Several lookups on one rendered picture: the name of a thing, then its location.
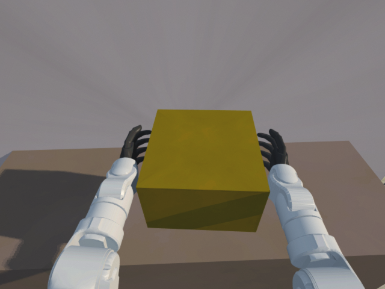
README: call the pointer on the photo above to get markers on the robot right forearm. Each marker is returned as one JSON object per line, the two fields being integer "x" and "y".
{"x": 309, "y": 244}

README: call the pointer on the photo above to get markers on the left robot hand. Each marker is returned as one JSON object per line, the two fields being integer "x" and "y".
{"x": 129, "y": 149}

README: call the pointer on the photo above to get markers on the right robot upper arm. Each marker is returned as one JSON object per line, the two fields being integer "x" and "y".
{"x": 325, "y": 278}

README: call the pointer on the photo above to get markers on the carton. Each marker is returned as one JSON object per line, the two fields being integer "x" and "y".
{"x": 203, "y": 170}

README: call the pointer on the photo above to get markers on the robot left forearm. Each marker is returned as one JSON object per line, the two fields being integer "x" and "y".
{"x": 104, "y": 222}

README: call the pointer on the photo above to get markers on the right robot hand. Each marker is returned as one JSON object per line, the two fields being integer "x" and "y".
{"x": 278, "y": 154}

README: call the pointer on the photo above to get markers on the left robot upper arm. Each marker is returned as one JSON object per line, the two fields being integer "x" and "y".
{"x": 82, "y": 267}

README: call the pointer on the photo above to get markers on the pedestal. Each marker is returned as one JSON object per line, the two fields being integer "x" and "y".
{"x": 44, "y": 194}

